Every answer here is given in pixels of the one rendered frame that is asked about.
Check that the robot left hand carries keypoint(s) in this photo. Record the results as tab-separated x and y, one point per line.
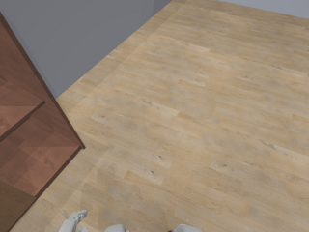
69	225

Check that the wardrobe door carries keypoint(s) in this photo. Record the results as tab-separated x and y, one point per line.
13	203

